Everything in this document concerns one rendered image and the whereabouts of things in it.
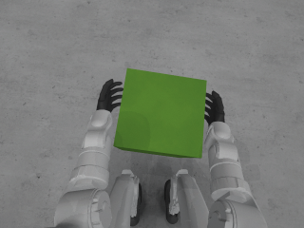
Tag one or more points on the robot left upper arm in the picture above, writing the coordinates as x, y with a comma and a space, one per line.
89, 208

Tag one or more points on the right robot forearm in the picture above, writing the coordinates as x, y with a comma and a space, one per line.
225, 168

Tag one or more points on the carton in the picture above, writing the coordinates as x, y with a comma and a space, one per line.
161, 114

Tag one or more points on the right robot thigh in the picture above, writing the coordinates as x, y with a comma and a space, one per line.
193, 209

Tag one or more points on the robot right hand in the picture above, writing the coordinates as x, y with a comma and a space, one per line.
216, 113

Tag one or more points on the left robot forearm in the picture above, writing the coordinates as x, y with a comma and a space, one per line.
92, 166

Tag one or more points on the robot right shin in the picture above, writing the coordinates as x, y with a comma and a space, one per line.
174, 207

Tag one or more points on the robot right upper arm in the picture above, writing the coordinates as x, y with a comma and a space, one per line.
226, 213

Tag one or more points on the robot left hand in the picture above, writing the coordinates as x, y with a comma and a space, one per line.
105, 101

